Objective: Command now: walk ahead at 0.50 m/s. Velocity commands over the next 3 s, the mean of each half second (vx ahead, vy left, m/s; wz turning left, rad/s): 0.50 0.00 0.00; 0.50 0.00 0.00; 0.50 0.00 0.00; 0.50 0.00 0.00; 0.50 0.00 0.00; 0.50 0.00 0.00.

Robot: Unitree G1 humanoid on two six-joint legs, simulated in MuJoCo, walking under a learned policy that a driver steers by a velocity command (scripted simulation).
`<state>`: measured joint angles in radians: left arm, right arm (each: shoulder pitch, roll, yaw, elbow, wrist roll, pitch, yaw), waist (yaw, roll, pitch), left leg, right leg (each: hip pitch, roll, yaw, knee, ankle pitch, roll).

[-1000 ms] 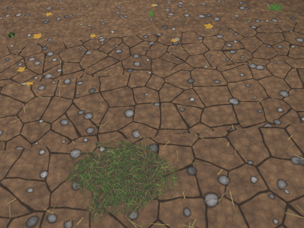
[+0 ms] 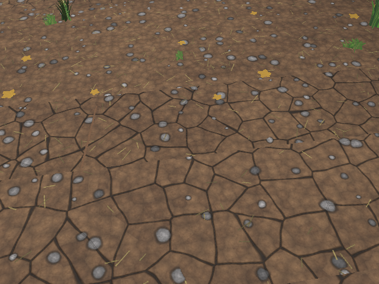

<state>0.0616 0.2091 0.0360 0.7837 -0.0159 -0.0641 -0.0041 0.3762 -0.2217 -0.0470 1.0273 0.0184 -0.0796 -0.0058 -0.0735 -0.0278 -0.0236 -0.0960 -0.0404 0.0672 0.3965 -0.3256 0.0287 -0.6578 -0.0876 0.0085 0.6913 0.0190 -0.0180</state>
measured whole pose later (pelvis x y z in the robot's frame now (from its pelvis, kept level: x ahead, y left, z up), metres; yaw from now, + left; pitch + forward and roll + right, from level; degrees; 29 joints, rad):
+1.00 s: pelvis +0.51 +0.00 -0.03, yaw +0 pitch +3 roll +1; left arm 0.01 0.25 0.07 0.75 0.00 -0.09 -0.07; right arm 0.50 -0.20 -0.05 0.99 0.02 -0.10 -0.02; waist -0.10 -0.04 -0.01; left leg -0.14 -0.03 0.03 0.65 -0.55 0.02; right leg -0.65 -0.05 0.04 0.56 0.46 -0.11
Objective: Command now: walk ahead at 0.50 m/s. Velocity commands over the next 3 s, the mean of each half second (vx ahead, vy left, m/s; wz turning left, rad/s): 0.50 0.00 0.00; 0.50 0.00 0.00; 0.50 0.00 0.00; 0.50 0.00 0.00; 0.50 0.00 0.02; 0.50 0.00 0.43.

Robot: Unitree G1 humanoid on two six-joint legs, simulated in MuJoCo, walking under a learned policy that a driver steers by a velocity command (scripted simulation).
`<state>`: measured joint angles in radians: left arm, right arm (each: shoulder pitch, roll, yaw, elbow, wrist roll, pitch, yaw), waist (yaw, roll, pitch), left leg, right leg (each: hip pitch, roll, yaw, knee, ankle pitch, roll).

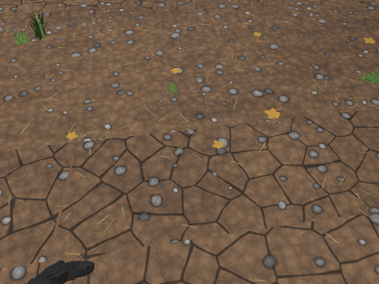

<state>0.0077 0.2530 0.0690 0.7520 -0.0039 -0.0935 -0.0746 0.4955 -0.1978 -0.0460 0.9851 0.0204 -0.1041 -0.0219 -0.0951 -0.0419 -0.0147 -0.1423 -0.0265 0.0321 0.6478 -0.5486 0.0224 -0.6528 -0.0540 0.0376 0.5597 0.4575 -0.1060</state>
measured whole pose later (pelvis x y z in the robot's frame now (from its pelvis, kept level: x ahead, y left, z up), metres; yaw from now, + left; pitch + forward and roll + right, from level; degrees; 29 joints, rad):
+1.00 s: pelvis +0.53 +0.02 -0.12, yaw +0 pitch +2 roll +1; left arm 0.11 0.27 0.08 0.87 0.00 -0.05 0.00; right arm 0.37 -0.24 -0.08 0.88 -0.01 -0.08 0.01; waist -0.06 -0.04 -0.02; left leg -0.12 -0.07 0.03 0.28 -0.20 0.07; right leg -0.67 -0.12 0.07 0.85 0.02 -0.01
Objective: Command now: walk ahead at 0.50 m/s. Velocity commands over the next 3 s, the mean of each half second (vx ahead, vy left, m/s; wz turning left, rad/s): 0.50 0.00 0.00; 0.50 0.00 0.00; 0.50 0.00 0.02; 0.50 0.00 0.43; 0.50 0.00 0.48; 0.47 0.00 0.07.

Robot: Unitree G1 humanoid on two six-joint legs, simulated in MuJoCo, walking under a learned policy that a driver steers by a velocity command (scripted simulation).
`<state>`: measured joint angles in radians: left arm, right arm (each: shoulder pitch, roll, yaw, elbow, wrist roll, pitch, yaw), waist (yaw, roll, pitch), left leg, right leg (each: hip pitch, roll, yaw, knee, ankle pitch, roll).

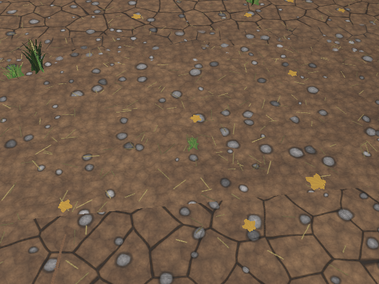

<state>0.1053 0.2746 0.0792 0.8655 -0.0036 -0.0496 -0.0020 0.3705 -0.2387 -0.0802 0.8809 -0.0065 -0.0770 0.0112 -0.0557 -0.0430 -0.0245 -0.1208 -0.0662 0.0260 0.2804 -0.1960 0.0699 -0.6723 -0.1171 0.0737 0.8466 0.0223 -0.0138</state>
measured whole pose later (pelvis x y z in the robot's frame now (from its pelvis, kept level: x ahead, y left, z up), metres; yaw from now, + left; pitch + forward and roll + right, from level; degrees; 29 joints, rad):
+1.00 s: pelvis +0.61 -0.18 -0.19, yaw -1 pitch +2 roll +0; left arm 0.39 0.25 0.06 1.04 -0.01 -0.05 0.01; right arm -0.01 -0.22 -0.05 0.71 0.01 -0.09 0.04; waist 0.06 -0.01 0.02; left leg -0.51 -0.02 0.06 0.59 -0.13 0.07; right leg -0.10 0.00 0.01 0.83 -0.49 -0.03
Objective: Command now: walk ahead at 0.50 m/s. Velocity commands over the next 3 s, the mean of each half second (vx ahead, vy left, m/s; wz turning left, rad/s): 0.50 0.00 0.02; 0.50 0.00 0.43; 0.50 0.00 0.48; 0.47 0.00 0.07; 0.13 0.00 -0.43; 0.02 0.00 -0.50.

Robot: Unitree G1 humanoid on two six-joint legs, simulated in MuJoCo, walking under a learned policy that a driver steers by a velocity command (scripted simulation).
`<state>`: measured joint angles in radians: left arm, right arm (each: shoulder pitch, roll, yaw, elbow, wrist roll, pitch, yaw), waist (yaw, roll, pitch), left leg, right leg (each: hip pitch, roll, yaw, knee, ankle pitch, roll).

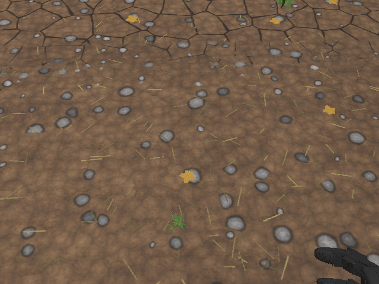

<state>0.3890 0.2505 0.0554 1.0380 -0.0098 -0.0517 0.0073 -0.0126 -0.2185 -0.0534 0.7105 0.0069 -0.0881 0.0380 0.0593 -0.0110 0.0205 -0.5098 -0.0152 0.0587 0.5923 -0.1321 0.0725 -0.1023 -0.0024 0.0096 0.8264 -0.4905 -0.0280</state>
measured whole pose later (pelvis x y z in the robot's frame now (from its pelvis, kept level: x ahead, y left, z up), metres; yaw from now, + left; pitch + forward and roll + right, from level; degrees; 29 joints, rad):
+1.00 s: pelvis +0.53 -0.03 +0.01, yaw +17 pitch +2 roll -2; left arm 0.32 0.26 0.07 0.97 -0.01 -0.06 0.02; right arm 0.05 -0.23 -0.06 0.77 0.02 -0.03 0.05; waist 0.07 0.02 0.03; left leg -0.60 0.06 0.06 0.64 -0.08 0.08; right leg 0.13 -0.01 -0.29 0.25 -0.39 0.03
